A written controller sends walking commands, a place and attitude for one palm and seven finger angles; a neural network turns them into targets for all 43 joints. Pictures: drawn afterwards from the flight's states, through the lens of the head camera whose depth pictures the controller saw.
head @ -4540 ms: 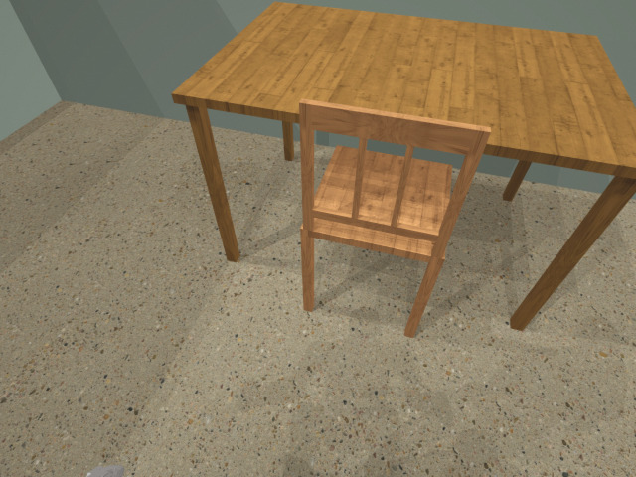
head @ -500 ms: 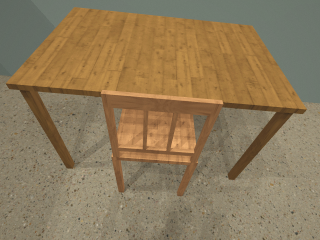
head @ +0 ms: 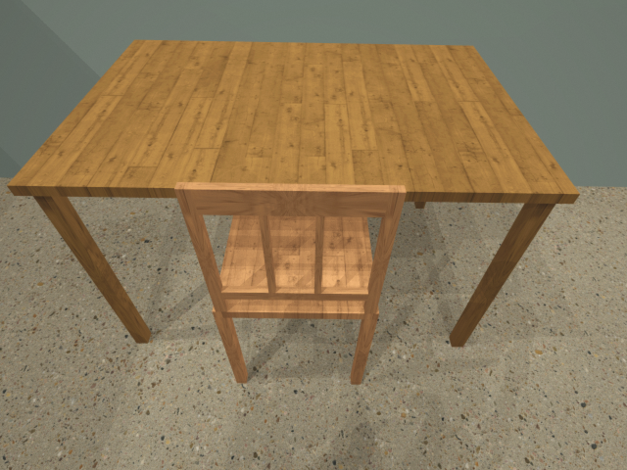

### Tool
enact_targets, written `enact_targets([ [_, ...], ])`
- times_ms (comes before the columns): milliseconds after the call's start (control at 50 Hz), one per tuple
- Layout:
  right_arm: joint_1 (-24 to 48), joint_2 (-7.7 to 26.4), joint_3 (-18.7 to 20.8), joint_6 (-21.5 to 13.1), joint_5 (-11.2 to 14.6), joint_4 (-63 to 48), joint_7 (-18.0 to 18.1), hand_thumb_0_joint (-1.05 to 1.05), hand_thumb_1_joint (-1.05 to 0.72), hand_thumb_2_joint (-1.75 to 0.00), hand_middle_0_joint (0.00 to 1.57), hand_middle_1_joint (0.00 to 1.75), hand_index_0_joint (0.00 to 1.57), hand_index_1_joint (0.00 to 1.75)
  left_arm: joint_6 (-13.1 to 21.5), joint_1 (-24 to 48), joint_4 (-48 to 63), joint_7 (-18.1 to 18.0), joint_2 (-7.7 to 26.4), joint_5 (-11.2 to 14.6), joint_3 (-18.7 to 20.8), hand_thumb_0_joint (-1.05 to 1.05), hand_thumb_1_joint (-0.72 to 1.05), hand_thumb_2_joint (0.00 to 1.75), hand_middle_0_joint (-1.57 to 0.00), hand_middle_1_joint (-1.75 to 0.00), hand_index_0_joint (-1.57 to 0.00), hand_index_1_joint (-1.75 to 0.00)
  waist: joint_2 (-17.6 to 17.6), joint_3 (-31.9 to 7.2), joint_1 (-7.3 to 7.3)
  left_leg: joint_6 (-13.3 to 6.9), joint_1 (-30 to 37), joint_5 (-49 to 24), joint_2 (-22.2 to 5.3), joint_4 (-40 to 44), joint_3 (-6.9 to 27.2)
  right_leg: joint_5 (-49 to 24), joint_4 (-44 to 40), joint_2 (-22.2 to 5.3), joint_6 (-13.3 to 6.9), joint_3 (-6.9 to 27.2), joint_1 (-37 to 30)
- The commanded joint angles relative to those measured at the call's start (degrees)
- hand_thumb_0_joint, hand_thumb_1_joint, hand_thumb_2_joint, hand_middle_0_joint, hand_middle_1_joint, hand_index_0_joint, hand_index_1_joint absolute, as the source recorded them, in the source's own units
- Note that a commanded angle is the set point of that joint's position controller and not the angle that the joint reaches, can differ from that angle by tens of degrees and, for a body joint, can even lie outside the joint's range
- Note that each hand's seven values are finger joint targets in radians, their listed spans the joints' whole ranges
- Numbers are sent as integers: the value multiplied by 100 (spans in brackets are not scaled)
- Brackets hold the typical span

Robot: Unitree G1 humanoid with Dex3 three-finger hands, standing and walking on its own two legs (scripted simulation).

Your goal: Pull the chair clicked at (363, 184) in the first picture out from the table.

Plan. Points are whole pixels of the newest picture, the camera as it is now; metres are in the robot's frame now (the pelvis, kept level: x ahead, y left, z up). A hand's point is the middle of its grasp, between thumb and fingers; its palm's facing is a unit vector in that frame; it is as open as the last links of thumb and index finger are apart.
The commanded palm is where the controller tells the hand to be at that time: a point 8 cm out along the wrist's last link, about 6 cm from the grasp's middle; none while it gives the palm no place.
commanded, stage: come to a stop and stand still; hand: left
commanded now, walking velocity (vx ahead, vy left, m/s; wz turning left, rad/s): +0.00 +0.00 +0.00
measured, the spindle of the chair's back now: (268, 255) +0.54 +0.12 -0.12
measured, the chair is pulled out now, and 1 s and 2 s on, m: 0.00 0.00 0.00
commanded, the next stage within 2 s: look again from close up in 0.98 s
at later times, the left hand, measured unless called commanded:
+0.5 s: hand out of the picture -0.02 +0.10 -0.18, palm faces +0.06 -0.98 -0.17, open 7.4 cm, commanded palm none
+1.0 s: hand out of the picture +0.01 +0.11 -0.18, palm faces +0.05 -0.98 -0.18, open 7.4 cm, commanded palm none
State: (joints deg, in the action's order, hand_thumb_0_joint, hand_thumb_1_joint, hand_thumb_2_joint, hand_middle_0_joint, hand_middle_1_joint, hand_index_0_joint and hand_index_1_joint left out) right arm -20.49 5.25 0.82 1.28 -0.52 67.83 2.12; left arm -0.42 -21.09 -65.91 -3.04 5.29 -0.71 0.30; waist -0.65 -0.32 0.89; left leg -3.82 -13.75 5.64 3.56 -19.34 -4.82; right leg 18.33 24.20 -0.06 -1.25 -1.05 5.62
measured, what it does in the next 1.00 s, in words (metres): shifts its weight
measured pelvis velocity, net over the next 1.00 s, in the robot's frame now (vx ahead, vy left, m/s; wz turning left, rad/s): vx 0.05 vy -0.04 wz -0.02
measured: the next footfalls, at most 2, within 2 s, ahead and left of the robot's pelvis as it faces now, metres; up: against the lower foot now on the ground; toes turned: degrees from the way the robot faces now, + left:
none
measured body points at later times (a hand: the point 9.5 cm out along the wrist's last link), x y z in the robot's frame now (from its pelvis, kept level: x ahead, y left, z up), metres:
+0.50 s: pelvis +0.03 -0.04 +0.00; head +0.04 -0.05 +0.45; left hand -0.02 +0.15 -0.16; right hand +0.02 -0.25 -0.17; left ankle +0.06 +0.08 -0.74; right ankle -0.06 -0.10 -0.74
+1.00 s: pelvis +0.05 -0.04 +0.00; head +0.07 -0.04 +0.45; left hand +0.01 +0.16 -0.17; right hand +0.06 -0.27 -0.17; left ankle +0.06 +0.08 -0.74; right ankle -0.06 -0.10 -0.74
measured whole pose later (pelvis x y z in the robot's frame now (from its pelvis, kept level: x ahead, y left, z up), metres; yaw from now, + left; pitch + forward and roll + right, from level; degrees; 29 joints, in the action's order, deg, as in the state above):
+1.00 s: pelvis +0.05 -0.04 +0.00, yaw -1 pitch +0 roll +1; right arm -13.3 7.8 0.1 0.6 -0.3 66.3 3.9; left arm 0.1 -20.0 -65.5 -3.5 6.4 -0.3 0.3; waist -1.7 2.1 -0.7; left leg 0.0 -11.7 13.7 -0.2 -26.0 -4.1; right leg 20.9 20.5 3.7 -4.3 -0.7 -0.9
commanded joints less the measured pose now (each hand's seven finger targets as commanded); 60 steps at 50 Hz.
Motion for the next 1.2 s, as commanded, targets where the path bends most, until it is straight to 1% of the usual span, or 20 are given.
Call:
enact_targets([
  [0,-263,460,55,-121,5,-155,43,0,-90,-90,20,30,20,30,63,-678,10,-18,403,10,75,0,90,90,-20,-30,-20,-30,-41,722,-41,193,381,973,-810,390,1081,219,-728,-526,-158,583,1178],
  [40,-285,440,42,-126,20,-153,48,0,-90,-90,20,30,20,30,82,-647,31,-16,412,11,70,0,90,90,-20,-30,-20,-30,-124,764,-23,186,398,813,-804,282,1026,188,-787,-526,-162,611,1193],
  [100,-267,415,25,-152,13,-159,59,0,-90,-90,20,30,20,30,110,-651,8,-20,355,22,54,0,90,90,-20,-30,-20,-30,-14,696,-11,189,501,483,-813,150,974,-37,-786,-565,-171,657,1179],
  [240,-113,439,-9,-181,33,-194,76,0,-90,-90,20,30,20,30,152,-684,3,-26,357,25,30,0,90,90,-20,-30,-20,-30,-103,692,-53,159,515,-56,-865,-93,907,-610,-817,-577,-124,664,989],
  [380,53,488,-29,-212,29,-196,106,0,-90,-90,20,30,20,30,180,-666,-6,-55,394,24,32,0,90,90,-20,-30,-20,-30,-148,433,-68,178,598,-630,-877,-349,788,-2015,-679,-656,15,644,554],
  [460,155,527,-46,-193,36,-211,124,0,-90,-90,20,30,20,30,158,-676,-8,-64,443,22,46,0,90,90,-20,-30,-20,-30,-163,539,-101,204,516,-603,-851,-445,689,-2521,-671,-686,135,611,434],
  [520,200,552,-44,-177,31,-217,138,0,-90,-90,20,30,20,30,151,-663,-10,-70,490,31,62,0,90,90,-20,-30,-20,-30,-260,442,-99,235,538,-594,-831,-527,626,-3003,-614,-714,210,616,283],
  [600,260,584,-46,-159,27,-235,159,0,-90,-90,20,30,20,30,134,-645,13,-76,547,33,80,0,90,90,-20,-30,-20,-30,-171,416,-109,251,543,-643,-823,-627,554,-3494,-560,-732,263,620,154],
  [640,314,582,-41,-149,42,-238,158,0,-90,-90,20,30,20,30,122,-640,30,-77,591,31,89,0,90,90,-20,-30,-20,-30,-312,468,-134,249,510,-577,-817,-648,527,-3556,-578,-718,314,580,116],
  [780,364,619,-33,-136,36,-263,177,0,-90,-90,20,30,20,30,98,-629,51,-75,639,36,100,0,90,90,-20,-30,-20,-30,-219,427,-130,249,596,-654,-802,-707,498,-3782,-559,-713,385,616,29],
  [860,389,636,-26,-132,35,-266,180,0,-90,-90,20,30,20,30,83,-588,58,-68,628,36,96,0,90,90,-20,-30,-20,-30,-238,508,-122,240,646,-729,-829,-670,526,-3533,-584,-672,359,598,93],
  [920,359,656,-31,-159,31,-264,188,0,-90,-90,20,30,20,30,90,-576,59,-64,640,41,104,0,90,90,-20,-30,-20,-30,-179,340,-113,205,799,-1003,-853,-675,553,-3545,-547,-662,326,587,22],
  [1040,377,648,-40,-161,38,-241,183,0,-90,-90,20,30,20,30,80,-586,49,-57,634,37,94,0,90,90,-20,-30,-20,-30,-189,469,-144,183,760,-939,-865,-608,585,-3179,-611,-647,321,550,75],
  [1060,702,898,-40,-324,20,-773,44,0,-90,-90,20,30,20,30,390,-795,152,-259,753,-112,15,0,90,90,-20,-30,-20,-30,187,646,-106,275,532,-1111,-713,-2023,115,-5823,-452,-848,578,950,901],
  [1080,324,605,-27,-271,-8,-886,-13,0,-90,-90,20,30,20,30,438,-533,462,-199,1010,-98,115,0,90,90,-20,-30,-20,-30,-227,468,136,155,-368,994,-496,-2099,390,-6182,-95,-1091,347,975,99],
  [1100,179,620,13,-262,-4,-939,-8,0,-90,-90,20,30,20,30,457,-351,555,-152,950,-83,75,0,90,90,-20,-30,-20,-30,-294,225,218,128,-464,1325,-487,-1955,359,-6126,190,-997,-32,816,-60],
  [1120,98,625,12,-300,-2,-1019,-18,0,-90,-90,20,30,20,30,486,-339,690,-129,947,-71,73,0,90,90,-20,-30,-20,-30,-414,-97,217,132,-439,1195,-396,-1701,292,-6420,449,-904,-261,762,-376],
  [1140,-69,686,-3,-334,-23,-1078,-26,0,-90,-90,20,30,20,30,519,-374,808,-126,1061,-77,122,0,90,90,-20,-30,-20,-30,-529,-495,224,149,-311,882,-294,-1501,100,-7294,782,-910,-322,673,-767],
  [1160,-174,730,-5,-351,-32,-1093,-1,0,-90,-90,20,30,20,30,520,-441,851,-124,1034,-36,126,0,90,90,-20,-30,-20,-30,-554,-683,233,84,-65,370,-323,-1390,201,-7334,1003,-864,-305,672,-801],
  [1180,-183,799,10,-371,-28,-1105,33,0,-90,-90,20,30,20,30,488,-483,883,-122,1003,-11,130,0,90,90,-20,-30,-20,-30,-405,-595,190,23,121,-377,-458,-1382,302,-6911,1076,-782,-239,665,-566],
])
